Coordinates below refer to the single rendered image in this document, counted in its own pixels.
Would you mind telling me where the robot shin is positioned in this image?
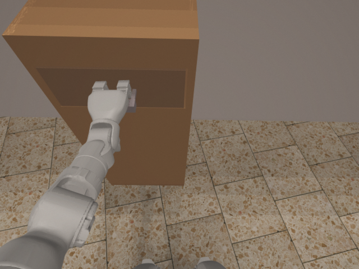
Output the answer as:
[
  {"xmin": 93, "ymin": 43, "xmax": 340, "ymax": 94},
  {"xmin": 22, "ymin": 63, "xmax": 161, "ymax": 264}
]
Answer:
[
  {"xmin": 197, "ymin": 257, "xmax": 210, "ymax": 265},
  {"xmin": 142, "ymin": 259, "xmax": 155, "ymax": 264}
]

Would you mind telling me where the handle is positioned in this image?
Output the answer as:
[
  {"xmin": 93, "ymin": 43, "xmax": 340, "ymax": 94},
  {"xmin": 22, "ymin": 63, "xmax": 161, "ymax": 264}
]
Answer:
[{"xmin": 126, "ymin": 89, "xmax": 137, "ymax": 113}]

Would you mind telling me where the right robot shin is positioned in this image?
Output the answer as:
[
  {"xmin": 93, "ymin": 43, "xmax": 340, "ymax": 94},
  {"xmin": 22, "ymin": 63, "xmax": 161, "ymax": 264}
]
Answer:
[{"xmin": 197, "ymin": 257, "xmax": 210, "ymax": 265}]

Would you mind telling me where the left robot upper arm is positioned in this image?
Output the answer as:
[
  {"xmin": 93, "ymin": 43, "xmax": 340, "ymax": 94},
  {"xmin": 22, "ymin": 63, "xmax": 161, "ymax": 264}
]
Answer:
[{"xmin": 0, "ymin": 186, "xmax": 98, "ymax": 269}]

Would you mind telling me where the left robot hand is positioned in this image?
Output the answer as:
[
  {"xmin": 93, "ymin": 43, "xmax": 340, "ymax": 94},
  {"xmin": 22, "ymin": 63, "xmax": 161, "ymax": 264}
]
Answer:
[{"xmin": 88, "ymin": 80, "xmax": 132, "ymax": 152}]

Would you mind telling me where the left robot forearm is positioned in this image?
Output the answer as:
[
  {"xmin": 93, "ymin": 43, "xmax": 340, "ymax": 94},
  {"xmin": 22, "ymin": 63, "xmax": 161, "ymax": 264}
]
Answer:
[{"xmin": 27, "ymin": 119, "xmax": 120, "ymax": 232}]

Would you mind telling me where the drawer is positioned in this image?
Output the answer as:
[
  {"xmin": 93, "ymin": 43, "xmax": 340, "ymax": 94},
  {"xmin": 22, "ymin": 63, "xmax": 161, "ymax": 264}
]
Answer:
[{"xmin": 36, "ymin": 66, "xmax": 186, "ymax": 108}]

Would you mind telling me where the cabinet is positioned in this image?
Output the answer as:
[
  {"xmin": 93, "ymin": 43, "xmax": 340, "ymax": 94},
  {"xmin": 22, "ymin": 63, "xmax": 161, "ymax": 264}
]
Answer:
[{"xmin": 2, "ymin": 0, "xmax": 199, "ymax": 185}]

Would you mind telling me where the left robot shin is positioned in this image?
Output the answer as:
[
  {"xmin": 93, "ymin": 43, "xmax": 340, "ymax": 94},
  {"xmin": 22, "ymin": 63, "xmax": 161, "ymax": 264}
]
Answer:
[{"xmin": 142, "ymin": 259, "xmax": 155, "ymax": 264}]

